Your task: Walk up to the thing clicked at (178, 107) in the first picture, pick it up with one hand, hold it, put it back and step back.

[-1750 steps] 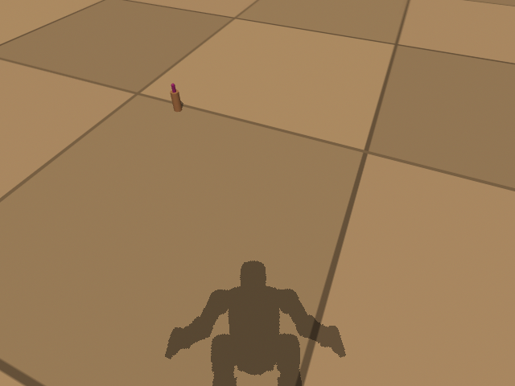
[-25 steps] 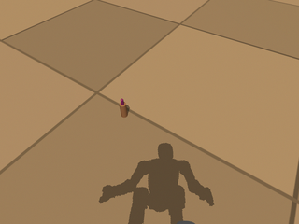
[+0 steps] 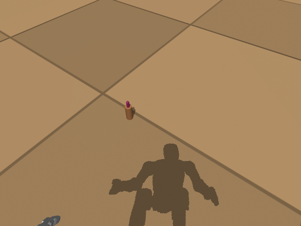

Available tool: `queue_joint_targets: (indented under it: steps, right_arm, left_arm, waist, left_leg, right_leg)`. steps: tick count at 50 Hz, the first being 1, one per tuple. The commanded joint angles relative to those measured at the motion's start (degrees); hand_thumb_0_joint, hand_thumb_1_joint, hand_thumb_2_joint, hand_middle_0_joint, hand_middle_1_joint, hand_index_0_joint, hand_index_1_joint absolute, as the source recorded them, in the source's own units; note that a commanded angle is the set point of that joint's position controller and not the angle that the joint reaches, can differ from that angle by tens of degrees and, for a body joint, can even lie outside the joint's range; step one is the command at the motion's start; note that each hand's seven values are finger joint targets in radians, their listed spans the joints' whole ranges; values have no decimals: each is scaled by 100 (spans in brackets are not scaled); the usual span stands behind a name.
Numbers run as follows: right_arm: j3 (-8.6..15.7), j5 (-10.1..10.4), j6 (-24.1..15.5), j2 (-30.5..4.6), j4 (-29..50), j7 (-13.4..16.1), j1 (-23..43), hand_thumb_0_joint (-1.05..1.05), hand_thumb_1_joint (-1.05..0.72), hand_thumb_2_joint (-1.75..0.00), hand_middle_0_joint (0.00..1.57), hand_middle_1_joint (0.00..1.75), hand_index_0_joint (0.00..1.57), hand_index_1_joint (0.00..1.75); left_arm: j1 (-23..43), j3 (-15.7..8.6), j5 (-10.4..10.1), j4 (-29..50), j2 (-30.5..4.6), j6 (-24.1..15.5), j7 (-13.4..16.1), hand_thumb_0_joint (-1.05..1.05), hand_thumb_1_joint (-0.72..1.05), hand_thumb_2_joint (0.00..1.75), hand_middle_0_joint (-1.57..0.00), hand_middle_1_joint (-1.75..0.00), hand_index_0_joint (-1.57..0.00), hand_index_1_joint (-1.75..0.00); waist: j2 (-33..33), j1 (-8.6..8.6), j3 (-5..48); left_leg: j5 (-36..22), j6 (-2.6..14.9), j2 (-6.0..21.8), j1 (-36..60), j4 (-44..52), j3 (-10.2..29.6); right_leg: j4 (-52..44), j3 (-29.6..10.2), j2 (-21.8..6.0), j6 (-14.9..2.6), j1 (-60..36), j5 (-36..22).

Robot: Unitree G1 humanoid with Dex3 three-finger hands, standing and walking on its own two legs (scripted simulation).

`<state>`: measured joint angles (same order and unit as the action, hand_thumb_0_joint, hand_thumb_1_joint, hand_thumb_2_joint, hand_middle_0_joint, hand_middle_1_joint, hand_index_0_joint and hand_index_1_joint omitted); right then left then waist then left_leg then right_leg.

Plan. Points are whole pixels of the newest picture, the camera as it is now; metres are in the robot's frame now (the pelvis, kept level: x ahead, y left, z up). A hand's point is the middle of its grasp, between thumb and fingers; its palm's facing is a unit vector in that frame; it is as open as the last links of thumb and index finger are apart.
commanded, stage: step back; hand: left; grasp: from the side
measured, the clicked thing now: (128, 109) +1.01 +0.19 -0.66
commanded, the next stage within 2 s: stand in 0.24 s
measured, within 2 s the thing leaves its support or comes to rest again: neither
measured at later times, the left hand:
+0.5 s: hand out of the picture +0.10 +0.26 -0.14, palm faces -0.01 -0.94 -0.33, open 7.4 cm
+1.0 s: hand out of the picture +0.06 +0.25 -0.13, palm faces -0.05 -0.94 -0.35, open 7.4 cm
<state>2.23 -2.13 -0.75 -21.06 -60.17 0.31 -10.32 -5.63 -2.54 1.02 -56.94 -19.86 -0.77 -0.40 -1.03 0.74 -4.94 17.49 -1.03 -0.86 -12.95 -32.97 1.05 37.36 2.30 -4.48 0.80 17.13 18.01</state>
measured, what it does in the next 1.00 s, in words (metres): stands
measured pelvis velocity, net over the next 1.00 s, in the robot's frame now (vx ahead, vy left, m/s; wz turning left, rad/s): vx -0.01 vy -0.01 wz -0.02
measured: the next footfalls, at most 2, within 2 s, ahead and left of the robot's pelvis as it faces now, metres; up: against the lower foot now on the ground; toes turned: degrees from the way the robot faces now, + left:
none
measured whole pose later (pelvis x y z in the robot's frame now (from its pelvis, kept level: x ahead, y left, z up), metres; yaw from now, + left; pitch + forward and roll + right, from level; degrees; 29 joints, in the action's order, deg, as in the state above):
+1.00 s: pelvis -0.01 -0.01 +0.02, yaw -1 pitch -3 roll +0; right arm 0.4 -1.2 -0.3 -20.2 -66.0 -1.2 -7.6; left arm -6.7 0.0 0.9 -65.4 -20.3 -0.9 -0.9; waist 0.4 0.0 -3.6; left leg 9.9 -2.0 1.6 -6.2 -18.9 0.9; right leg 20.1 2.8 -1.7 0.2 9.2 8.1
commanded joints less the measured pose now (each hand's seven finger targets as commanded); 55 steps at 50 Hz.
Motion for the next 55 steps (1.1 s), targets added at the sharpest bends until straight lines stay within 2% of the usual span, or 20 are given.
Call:
queue_joint_targets:
  steps: [1, 3, 4, 7, 11, 12, 14, 19, 25, 32, 36, 37, 39, 41, 44, 45, 46, 47, 48, 55]
  right_arm:
    - [256, 64, -112, -1358, 372, 46, 596, 0, -90, -90, 20, 30, 20, 30]
    - [199, 80, -112, -1181, 280, 64, 423, 0, -90, -90, 20, 30, 20, 30]
    - [186, 100, -113, -1144, 237, 78, 358, 0, -90, -90, 20, 30, 20, 30]
    - [178, 121, -84, -1116, 176, 66, 620, 0, -90, -90, 20, 30, 20, 30]
    - [179, 119, -62, -1111, 112, 63, 708, 0, -90, -90, 20, 30, 20, 30]
    - [127, 148, -131, -1184, 120, 47, 620, 0, -90, -90, 20, 30, 20, 30]
    - [131, 150, -179, -1196, 91, 46, 671, 0, -90, -90, 20, 30, 20, 30]
    - [109, 165, -149, -1119, 78, 23, 941, 0, -90, -90, 20, 30, 20, 30]
    - [104, 182, -146, -1060, 25, -4, 941, 0, -90, -90, 20, 30, 20, 30]
    - [78, 164, -114, -1024, -31, -36, 947, 0, -90, -90, 20, 30, 20, 30]
    - [68, 161, -116, -1038, -75, -54, 890, 0, -90, -90, 20, 30, 20, 30]
    - [53, 151, -108, -1040, -103, -48, 812, 0, -90, -90, 20, 30, 20, 30]
    - [67, 153, -100, -1053, -111, -59, 853, 0, -90, -90, 20, 30, 20, 30]
    - [48, 147, -76, -1016, -145, -69, 738, 0, -90, -90, 20, 30, 20, 30]
    - [53, 132, -75, -1056, -167, -68, 653, 0, -90, -90, 20, 30, 20, 30]
    - [45, 133, -65, -1055, -182, -74, 629, 0, -90, -90, 20, 30, 20, 30]
    - [54, 123, -71, -1070, -168, -74, 593, 0, -90, -90, 20, 30, 20, 30]
    - [52, 130, -73, -1053, -168, -76, 606, 0, -90, -90, 20, 30, 20, 30]
    - [52, 119, -84, -1079, -160, -76, 589, 0, -90, -90, 20, 30, 20, 30]
    - [3, 130, -96, -1058, -183, -57, 476, 0, -90, -90, 20, 30, 20, 30]
  left_arm:
    - [263, -242, -83, 228, -1284, -144, 120, 0, 90, 90, -20, -30, -20, -30]
    - [418, -249, -68, 210, -1329, -172, 109, 0, 90, 90, -20, -30, -20, -30]
    - [330, -248, -96, 181, -1350, -179, 117, 0, 90, 90, -20, -30, -20, -30]
    - [316, -202, -109, 37, -1312, -155, 135, 0, 90, 90, -20, -30, -20, -30]
    - [460, -176, -88, -48, -1301, -128, 130, 0, 90, 90, -20, -30, -20, -30]
    - [323, -52, -118, -209, -1080, -105, 104, 0, 90, 90, -20, -30, -20, -30]
    - [301, -33, -104, -240, -1110, -107, 91, 0, 90, 90, -20, -30, -20, -30]
    - [406, 12, -74, -356, -1138, -101, 78, 0, 90, 90, -20, -30, -20, -30]
    - [415, 26, -66, -458, -1220, -155, 76, 0, 90, 90, -20, -30, -20, -30]
    - [329, 37, -36, -523, -1255, -155, 63, 0, 90, 90, -20, -30, -20, -30]
    - [334, 42, -40, -518, -1256, -182, 65, 0, 90, 90, -20, -30, -20, -30]
    - [321, 32, -40, -529, -1283, -170, 61, 0, 90, 90, -20, -30, -20, -30]
    - [271, 49, -43, -537, -1261, -176, 59, 0, 90, 90, -20, -30, -20, -30]
    - [271, 37, -37, -531, -1332, -165, 60, 0, 90, 90, -20, -30, -20, -30]
    - [264, 23, -35, -519, -1353, -137, 54, 0, 90, 90, -20, -30, -20, -30]
    - [226, 31, -36, -520, -1345, -133, 49, 0, 90, 90, -20, -30, -20, -30]
    - [254, 23, -39, -492, -1365, -143, 46, 0, 90, 90, -20, -30, -20, -30]
    - [196, 27, -40, -502, -1349, -138, 45, 0, 90, 90, -20, -30, -20, -30]
    - [213, 32, -44, -490, -1337, -148, 37, 0, 90, 90, -20, -30, -20, -30]
    - [198, 37, -66, -484, -1308, -147, 28, 0, 90, 90, -20, -30, -20, -30]
  waist:
    - [300, 142, 739]
    - [293, -8, 870]
    - [389, -1, 944]
    - [439, 40, 943]
    - [423, 3, 877]
    - [362, -21, 954]
    - [405, -19, 992]
    - [322, 7, 764]
    - [94, -51, 739]
    - [93, -32, 528]
    - [53, -48, 633]
    - [73, -57, 534]
    - [51, -38, 568]
    - [-60, -51, 413]
    - [21, -46, 369]
    - [-7, -33, 288]
    - [23, -57, 408]
    - [-20, -30, 393]
    - [54, -45, 484]
    - [104, -29, 504]
  left_leg:
    - [-1300, 629, 1030, -447, 664, 864]
    - [-1792, 360, 729, -268, 633, 499]
    - [-2072, 321, 708, -101, 608, 476]
    - [-2057, 355, 781, 0, 705, 544]
    - [-2076, 357, 838, 110, 922, 552]
    - [-2437, 341, 932, 358, 1144, 709]
    - [-2943, 272, 925, 624, 1130, 629]
    - [-2124, 223, 854, 607, 1466, 546]
    - [-1933, 184, 825, 832, 1614, 439]
    - [-985, 147, 775, 670, 1855, 422]
    - [-1104, 148, 789, 652, 1824, 430]
    - [-831, 137, 767, 518, 1910, 420]
    - [-847, 144, 762, 651, 1814, 407]
    - [-563, 145, 715, 555, 1809, 375]
    - [-371, 156, 731, 368, 1870, 418]
    - [-205, 146, 690, 330, 1857, 401]
    - [-365, 170, 722, 369, 1826, 395]
    - [-334, 155, 706, 415, 1813, 400]
    - [-507, 170, 748, 429, 1791, 401]
    - [-634, 150, 765, 289, 1822, 425]
  right_leg:
    - [-818, -329, -43, -199, -901, -668]
    - [-794, -529, -258, -323, -1107, -1646]
    - [-719, -505, -295, -349, -1089, -1927]
    - [-888, -384, -249, -289, -1093, -1861]
    - [-999, -338, -229, -257, -1085, -1748]
    - [-1085, -375, -196, -213, -1204, -1933]
    - [-1207, -359, -213, -175, -1214, -2148]
    - [-1629, -391, -266, -135, -1279, -1839]
    - [-1890, -467, -346, -133, -1256, -1875]
    - [-2137, -533, -348, -133, -1100, -1102]
    - [-2148, -548, -370, -130, -1195, -1284]
    - [-2183, -559, -344, -114, -1139, -1032]
    - [-2242, -612, -368, -139, -1044, -872]
    - [-2391, -691, -375, -139, -829, -334]
    - [-2327, -688, -356, -161, -885, -204]
    - [-2413, -736, -354, -153, -729, 85]
    - [-2352, -739, -360, -177, -861, -127]
    - [-2376, -739, -352, -172, -742, 13]
    - [-2307, -739, -366, -191, -884, -300]
    - [-2197, -692, -325, -166, -1042, -598]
